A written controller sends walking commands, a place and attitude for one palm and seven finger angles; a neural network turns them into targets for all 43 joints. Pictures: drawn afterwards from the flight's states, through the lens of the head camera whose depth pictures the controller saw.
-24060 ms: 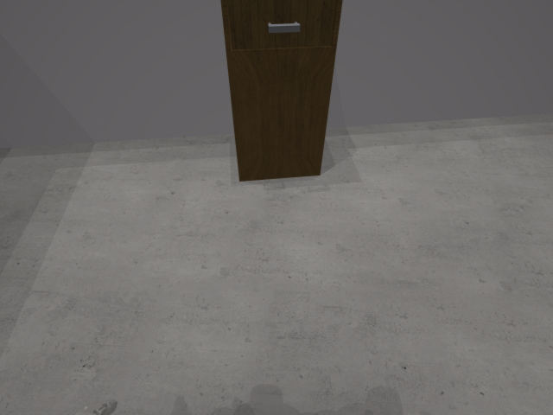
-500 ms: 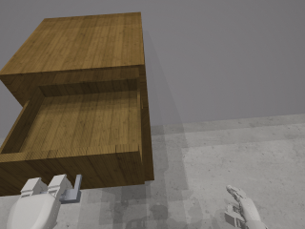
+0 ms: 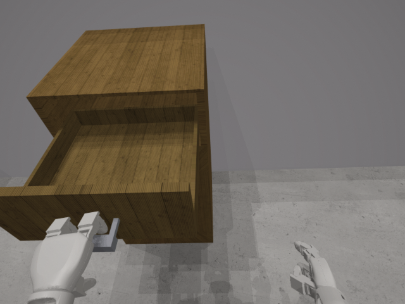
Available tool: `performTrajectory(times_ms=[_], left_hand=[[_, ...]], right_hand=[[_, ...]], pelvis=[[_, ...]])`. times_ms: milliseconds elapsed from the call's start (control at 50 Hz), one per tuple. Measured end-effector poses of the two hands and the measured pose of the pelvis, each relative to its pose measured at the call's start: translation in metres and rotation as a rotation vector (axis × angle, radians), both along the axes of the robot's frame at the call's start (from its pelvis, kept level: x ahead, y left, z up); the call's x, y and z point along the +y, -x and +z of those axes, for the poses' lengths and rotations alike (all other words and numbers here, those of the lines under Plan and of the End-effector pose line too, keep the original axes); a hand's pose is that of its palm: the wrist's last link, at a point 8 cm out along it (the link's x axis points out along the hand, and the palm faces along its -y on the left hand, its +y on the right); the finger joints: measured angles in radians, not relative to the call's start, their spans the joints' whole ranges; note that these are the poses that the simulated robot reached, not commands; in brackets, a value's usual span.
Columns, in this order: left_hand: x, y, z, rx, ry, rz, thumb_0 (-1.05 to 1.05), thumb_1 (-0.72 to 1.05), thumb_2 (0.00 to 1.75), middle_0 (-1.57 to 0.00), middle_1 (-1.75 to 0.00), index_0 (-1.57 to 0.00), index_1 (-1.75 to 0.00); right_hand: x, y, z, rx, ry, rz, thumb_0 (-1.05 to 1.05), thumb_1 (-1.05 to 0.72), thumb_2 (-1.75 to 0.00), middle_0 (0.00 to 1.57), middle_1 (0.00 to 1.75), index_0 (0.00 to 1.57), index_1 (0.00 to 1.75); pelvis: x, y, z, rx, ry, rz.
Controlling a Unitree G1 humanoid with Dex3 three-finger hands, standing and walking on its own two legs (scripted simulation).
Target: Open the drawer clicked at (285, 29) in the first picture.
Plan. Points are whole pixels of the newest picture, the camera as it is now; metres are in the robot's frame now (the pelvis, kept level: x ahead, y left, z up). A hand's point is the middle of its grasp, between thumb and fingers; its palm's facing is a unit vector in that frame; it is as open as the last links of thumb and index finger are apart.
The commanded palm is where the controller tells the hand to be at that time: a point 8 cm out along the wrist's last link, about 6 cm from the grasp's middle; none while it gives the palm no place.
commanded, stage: open the thumb to release the handle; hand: left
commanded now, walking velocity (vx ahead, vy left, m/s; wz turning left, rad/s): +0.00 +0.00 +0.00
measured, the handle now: (86, 233) +0.21 +0.27 +0.04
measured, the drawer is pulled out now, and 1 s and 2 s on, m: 0.29 0.29 0.29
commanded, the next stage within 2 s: lift the hand off the handle in 0.08 s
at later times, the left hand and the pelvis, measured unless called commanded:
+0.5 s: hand (82, 264) +0.16 +0.26 +0.02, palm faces +0.06 -0.07 -1.00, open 13.8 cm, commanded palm +0.14 +0.26 +0.08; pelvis -0.02 +0.01 +0.00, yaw +1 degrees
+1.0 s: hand (66, 248) +0.17 +0.26 +0.08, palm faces +0.06 -0.09 -0.99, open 13.3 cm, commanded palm +0.14 +0.26 +0.15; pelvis -0.01 +0.01 +0.01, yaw +2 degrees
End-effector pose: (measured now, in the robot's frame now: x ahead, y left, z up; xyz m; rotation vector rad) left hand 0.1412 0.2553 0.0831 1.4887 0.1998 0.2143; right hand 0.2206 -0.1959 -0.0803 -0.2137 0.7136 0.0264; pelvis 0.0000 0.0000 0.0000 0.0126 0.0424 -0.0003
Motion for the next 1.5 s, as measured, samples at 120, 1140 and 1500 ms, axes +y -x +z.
performTrajectory(times_ms=[120, 1140, 1500], left_hand=[[0.001, 0.006, 0.001, 0.01, 0.009, -0.02, 0.0, -0.31, 0.38, -0.34, -1.2, -0.33, -1.23], [0.006, -0.003, 0.077, -0.087, 0.008, -0.031, 0.0, -0.49, 0.3, -0.34, -1.21, -0.4, -1.24], [0.009, -0.019, 0.135, -0.179, -0.039, -0.049, 0.0, -0.5, 0.3, -0.34, -1.21, -0.34, -1.22]], right_hand=[[-0.015, 0.005, 0.005, -0.007, 0.032, -0.012, 0.01, -0.9, -0.9, 0.2, 0.3, 0.2, 0.3], [0.024, 0.0, 0.019, -0.026, -0.004, 0.074, 0.01, -0.9, -0.9, 0.2, 0.3, 0.2, 0.3], [0.028, 0.0, 0.022, -0.026, -0.041, 0.087, 0.01, -0.9, -0.9, 0.2, 0.3, 0.2, 0.3]], pelvis=[[-0.003, 0.005, 0.002, -0.004, 0.0, -0.001], [0.011, 0.011, 0.017, -0.105, 0.012, 0.03], [0.008, 0.016, 0.021, -0.128, 0.007, 0.043]])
